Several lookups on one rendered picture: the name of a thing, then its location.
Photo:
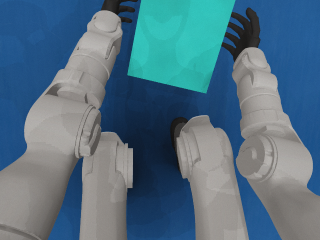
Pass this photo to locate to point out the robot left thigh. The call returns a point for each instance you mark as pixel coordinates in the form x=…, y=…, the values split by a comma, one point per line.
x=104, y=193

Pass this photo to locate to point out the right robot shin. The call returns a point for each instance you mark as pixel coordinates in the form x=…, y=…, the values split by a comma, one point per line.
x=223, y=138

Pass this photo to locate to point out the carton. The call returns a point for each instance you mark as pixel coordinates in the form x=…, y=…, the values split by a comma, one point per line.
x=177, y=42

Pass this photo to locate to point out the right robot hand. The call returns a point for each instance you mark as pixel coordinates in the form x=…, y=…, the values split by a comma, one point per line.
x=249, y=36

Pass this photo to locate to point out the left robot forearm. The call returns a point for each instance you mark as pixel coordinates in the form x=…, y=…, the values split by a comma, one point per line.
x=90, y=65

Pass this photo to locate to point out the right robot forearm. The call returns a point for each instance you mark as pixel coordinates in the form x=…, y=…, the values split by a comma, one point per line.
x=259, y=99

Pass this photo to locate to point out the right robot upper arm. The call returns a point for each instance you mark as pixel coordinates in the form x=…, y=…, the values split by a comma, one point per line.
x=278, y=170

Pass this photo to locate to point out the left robot upper arm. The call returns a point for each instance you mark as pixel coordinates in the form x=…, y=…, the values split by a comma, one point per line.
x=59, y=132

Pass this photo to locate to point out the left robot hand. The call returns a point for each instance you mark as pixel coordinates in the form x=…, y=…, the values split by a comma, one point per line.
x=115, y=7

